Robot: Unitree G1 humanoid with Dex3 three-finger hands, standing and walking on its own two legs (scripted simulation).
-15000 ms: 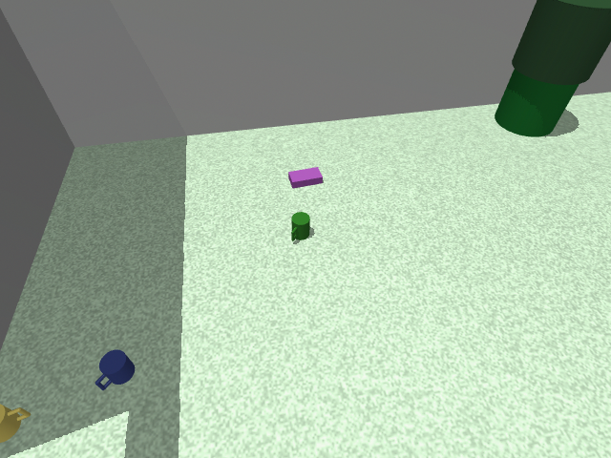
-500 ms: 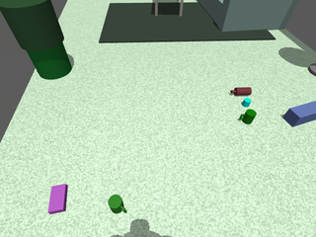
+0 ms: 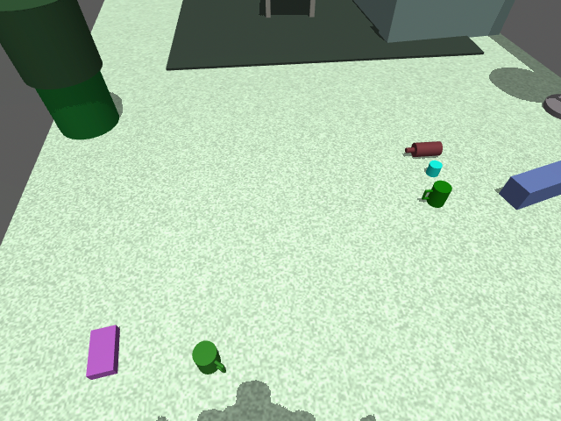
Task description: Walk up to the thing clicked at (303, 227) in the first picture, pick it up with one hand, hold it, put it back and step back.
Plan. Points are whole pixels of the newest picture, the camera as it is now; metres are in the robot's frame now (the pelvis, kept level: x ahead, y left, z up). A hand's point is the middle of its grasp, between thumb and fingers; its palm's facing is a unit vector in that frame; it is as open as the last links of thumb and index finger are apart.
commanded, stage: walk up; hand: left
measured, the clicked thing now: (211, 360) +0.43 +0.25 -0.72
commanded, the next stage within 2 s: stand in 0.46 s
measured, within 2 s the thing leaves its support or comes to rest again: neither
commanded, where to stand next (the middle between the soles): +0.05 +0.02 m, yaw +1 degrees
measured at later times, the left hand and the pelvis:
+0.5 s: hand out of the picture +0.08 +0.27 -0.15, palm faces -0.07 -0.90 -0.42, open 7.4 cm; pelvis +0.00 +0.00 -0.01, yaw -1 degrees
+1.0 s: hand out of the picture +0.09 +0.24 -0.14, palm faces -0.04 -0.94 -0.35, open 7.4 cm; pelvis +0.01 -0.02 +0.01, yaw +1 degrees
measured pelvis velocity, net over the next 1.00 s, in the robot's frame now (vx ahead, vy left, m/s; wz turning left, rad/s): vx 0.01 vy -0.02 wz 0.01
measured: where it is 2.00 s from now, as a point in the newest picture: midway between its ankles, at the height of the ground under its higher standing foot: outside the picture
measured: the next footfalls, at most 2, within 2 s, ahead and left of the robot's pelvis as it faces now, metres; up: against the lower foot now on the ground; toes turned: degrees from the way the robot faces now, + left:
left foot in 1.98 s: -0.13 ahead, +0.12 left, +0.00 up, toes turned +1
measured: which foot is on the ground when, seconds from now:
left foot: down 0.00-1.00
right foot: down 0.00-1.00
